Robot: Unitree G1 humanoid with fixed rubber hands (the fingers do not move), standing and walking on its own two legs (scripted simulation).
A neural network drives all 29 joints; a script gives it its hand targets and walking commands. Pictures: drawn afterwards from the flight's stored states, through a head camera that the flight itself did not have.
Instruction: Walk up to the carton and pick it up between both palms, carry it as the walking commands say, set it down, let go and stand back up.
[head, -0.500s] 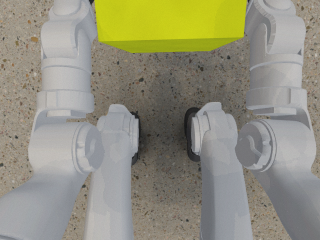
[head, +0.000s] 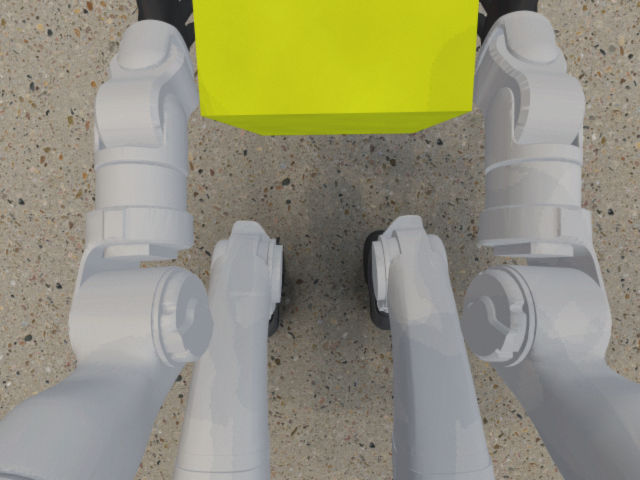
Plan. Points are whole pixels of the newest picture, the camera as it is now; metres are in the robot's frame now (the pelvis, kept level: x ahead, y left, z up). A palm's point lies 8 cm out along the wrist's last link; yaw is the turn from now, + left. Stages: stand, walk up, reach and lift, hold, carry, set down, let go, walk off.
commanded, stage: reach and lift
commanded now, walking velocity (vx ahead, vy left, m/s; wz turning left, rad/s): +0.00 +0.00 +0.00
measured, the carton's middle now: (335, 26) +0.55 -0.01 -0.15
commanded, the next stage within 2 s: none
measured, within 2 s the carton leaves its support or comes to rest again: neither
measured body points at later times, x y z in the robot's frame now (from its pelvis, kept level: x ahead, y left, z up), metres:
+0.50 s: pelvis +0.00 +0.00 +0.05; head +0.30 -0.01 +0.38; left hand +0.52 +0.14 -0.03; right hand +0.51 -0.16 -0.02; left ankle +0.15 +0.14 -0.49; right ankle +0.16 -0.11 -0.49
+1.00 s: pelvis +0.01 +0.00 +0.12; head +0.28 -0.02 +0.47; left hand +0.50 +0.14 +0.05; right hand +0.49 -0.16 +0.05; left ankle +0.15 +0.14 -0.49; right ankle +0.16 -0.11 -0.49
